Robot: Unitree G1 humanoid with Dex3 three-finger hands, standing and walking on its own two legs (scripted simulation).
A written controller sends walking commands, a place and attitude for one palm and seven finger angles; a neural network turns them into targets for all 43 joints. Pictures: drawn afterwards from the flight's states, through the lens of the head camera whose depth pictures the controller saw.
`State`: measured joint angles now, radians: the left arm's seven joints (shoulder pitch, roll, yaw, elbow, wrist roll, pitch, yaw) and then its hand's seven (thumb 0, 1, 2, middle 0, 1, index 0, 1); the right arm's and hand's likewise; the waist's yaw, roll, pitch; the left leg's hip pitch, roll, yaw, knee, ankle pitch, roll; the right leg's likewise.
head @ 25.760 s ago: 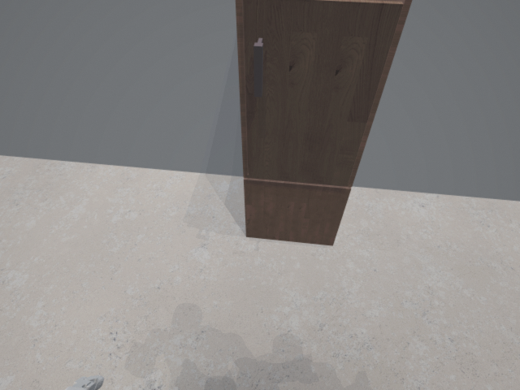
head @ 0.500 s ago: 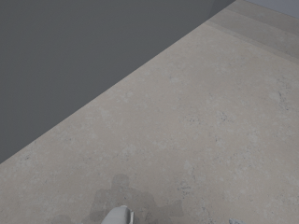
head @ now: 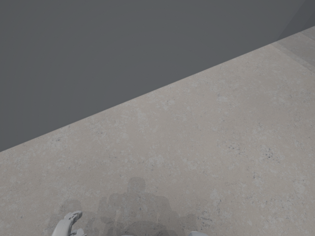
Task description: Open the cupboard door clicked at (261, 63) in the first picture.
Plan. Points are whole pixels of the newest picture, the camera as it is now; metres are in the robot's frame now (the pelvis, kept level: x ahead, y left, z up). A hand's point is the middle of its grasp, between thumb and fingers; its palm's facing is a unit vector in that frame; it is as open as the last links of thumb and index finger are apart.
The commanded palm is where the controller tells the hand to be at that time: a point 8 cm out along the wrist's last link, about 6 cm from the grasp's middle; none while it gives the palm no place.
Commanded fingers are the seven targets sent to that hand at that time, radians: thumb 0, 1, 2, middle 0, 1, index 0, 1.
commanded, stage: turn to face it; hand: left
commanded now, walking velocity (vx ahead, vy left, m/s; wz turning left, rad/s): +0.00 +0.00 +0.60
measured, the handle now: out of the picture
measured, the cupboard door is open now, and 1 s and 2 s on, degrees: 46 46 46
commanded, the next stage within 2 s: take the last steps up to it in 2.00 s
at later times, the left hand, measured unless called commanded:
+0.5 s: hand out of the picture -0.01 +0.22 -0.19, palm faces +0.37 -0.90 -0.25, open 7.4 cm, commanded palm none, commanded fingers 0.00 0.90 0.90 -0.20 -0.30 -0.20 -0.30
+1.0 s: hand out of the picture +0.00 +0.15 -0.15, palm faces +0.60 -0.76 -0.24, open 7.4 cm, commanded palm none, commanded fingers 0.00 0.90 0.90 -0.20 -0.30 -0.20 -0.30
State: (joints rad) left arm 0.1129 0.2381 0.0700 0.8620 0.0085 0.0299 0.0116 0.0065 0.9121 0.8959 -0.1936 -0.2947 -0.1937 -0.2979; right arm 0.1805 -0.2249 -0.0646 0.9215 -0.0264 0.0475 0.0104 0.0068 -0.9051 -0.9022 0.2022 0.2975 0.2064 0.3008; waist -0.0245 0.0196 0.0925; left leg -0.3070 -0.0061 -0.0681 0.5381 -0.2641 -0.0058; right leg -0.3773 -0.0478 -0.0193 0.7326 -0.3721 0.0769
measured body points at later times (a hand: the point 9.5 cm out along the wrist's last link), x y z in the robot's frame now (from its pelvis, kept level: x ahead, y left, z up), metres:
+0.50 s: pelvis +0.01 +0.00 -0.01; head +0.06 +0.04 +0.44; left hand -0.02 +0.27 -0.17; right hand +0.21 -0.21 -0.13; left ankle +0.00 +0.10 -0.73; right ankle +0.01 -0.15 -0.67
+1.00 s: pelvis +0.05 -0.04 +0.00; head +0.10 -0.02 +0.45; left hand -0.03 +0.19 -0.13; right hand +0.26 -0.21 -0.15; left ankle -0.04 +0.06 -0.66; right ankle +0.09 -0.15 -0.73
